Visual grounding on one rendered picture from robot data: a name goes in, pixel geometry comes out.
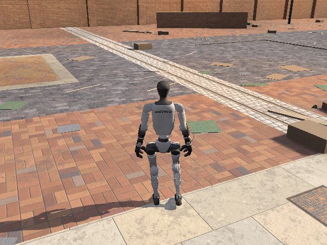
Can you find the robot right upper arm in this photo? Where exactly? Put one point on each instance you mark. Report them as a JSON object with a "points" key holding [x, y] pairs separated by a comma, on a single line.
{"points": [[181, 115]]}

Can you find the right robot foot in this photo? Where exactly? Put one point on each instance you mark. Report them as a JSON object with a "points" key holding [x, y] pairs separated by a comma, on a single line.
{"points": [[178, 201]]}

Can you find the humanoid robot torso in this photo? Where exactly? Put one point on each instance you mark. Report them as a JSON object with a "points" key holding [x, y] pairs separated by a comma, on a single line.
{"points": [[163, 117]]}

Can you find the robot left upper arm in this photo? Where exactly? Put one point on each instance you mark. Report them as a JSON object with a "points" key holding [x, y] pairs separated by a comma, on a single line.
{"points": [[145, 116]]}

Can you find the robot right hand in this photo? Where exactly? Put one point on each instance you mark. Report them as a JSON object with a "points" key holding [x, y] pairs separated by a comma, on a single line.
{"points": [[187, 148]]}

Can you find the robot left forearm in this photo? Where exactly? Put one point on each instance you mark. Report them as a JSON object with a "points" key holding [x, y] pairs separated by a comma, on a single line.
{"points": [[140, 137]]}

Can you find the robot left hand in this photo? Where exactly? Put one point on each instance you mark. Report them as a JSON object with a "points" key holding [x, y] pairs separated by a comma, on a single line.
{"points": [[138, 150]]}

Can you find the robot right forearm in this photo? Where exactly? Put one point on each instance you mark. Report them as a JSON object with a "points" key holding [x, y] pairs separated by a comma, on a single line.
{"points": [[186, 136]]}

